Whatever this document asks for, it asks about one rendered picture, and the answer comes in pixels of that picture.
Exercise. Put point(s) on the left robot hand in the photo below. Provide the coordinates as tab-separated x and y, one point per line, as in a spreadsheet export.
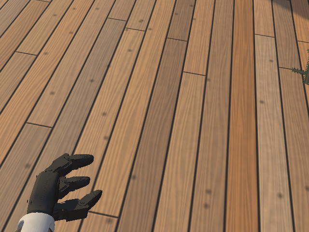
52	185

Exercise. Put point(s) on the robot left forearm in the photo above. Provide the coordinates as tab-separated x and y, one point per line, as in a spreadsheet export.
36	222

